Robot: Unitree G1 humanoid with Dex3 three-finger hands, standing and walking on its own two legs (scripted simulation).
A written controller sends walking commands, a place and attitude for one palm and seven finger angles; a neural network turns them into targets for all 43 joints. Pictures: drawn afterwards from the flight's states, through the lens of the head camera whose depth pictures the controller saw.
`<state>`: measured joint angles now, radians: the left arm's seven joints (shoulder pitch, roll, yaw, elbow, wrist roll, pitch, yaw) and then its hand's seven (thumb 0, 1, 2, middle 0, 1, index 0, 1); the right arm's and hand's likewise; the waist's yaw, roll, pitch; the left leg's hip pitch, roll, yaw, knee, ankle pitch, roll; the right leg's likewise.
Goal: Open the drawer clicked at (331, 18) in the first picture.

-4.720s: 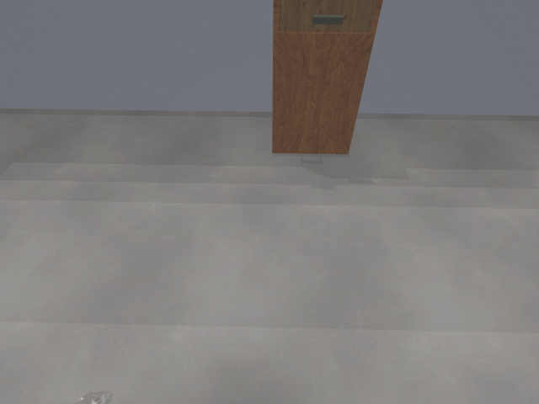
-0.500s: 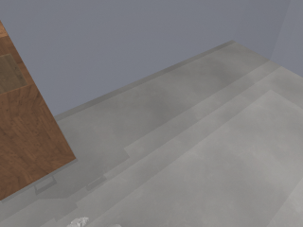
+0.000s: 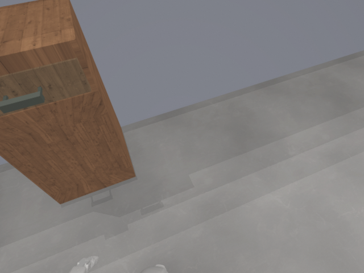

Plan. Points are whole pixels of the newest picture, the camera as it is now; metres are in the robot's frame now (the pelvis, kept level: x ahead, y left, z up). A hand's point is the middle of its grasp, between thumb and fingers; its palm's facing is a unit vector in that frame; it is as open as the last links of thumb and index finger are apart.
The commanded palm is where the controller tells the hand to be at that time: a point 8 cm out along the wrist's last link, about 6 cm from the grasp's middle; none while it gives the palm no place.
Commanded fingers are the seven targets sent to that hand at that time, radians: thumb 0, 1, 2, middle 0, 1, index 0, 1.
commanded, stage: turn to face it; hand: left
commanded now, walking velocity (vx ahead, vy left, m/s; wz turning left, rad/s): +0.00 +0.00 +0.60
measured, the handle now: (22, 97) +0.63 +0.56 +0.01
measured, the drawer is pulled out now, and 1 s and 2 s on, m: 0.00 0.00 0.00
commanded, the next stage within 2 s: take the last steps up to it in 0.56 s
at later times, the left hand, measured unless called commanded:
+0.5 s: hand out of the picture -0.06 +0.24 -0.17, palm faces +0.32 -0.91 -0.27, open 7.3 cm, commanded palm none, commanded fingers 0.00 0.90 0.90 -0.20 -0.30 -0.20 -0.30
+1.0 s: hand out of the picture -0.09 +0.14 -0.14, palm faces +0.48 -0.85 -0.21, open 7.3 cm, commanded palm none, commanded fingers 0.00 0.90 0.90 -0.20 -0.30 -0.20 -0.30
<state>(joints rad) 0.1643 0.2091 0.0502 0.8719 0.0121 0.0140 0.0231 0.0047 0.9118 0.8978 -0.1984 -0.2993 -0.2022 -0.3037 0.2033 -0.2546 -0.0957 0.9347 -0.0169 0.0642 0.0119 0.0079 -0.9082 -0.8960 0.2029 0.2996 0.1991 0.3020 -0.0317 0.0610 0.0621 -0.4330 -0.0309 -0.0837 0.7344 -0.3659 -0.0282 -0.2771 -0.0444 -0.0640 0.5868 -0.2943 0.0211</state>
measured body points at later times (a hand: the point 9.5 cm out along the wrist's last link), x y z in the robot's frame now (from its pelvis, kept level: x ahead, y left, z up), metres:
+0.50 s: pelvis -0.03 +0.01 +0.01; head +0.00 +0.04 +0.45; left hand -0.07 +0.29 -0.15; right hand +0.16 -0.19 -0.12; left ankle -0.06 +0.12 -0.73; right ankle -0.01 -0.12 -0.67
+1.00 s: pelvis -0.01 +0.00 +0.02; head +0.00 -0.03 +0.47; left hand -0.12 +0.19 -0.12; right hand +0.12 -0.23 -0.14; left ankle -0.07 +0.15 -0.65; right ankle +0.02 -0.11 -0.73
